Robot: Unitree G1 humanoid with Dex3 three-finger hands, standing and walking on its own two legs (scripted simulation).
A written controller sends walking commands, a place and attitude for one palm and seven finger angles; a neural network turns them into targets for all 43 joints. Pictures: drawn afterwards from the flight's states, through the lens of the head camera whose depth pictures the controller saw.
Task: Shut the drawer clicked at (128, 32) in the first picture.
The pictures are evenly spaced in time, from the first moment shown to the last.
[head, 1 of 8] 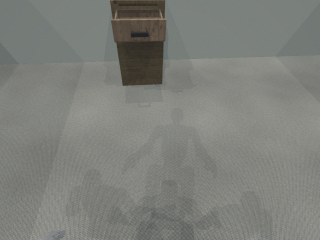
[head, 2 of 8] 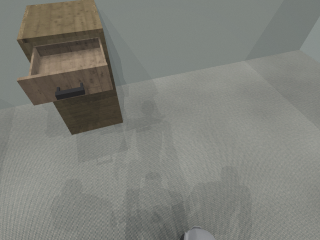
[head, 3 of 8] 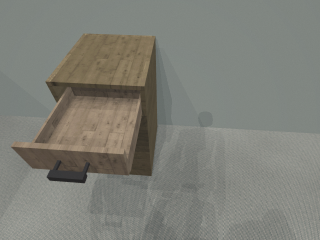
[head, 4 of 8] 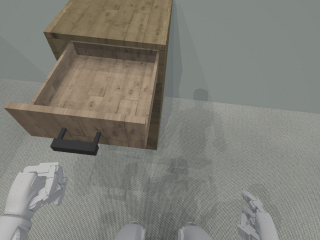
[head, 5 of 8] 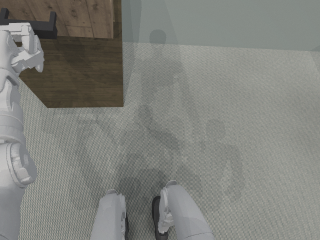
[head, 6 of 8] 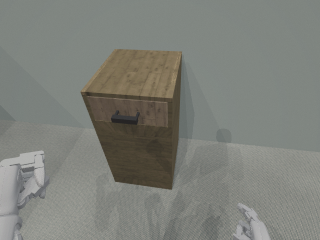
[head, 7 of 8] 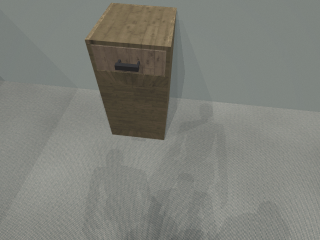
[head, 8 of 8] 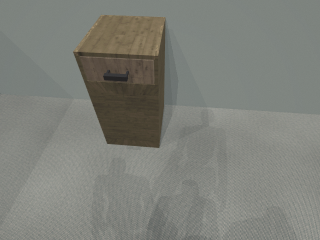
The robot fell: no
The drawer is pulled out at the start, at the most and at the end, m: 0.30 0.30 0.00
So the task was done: yes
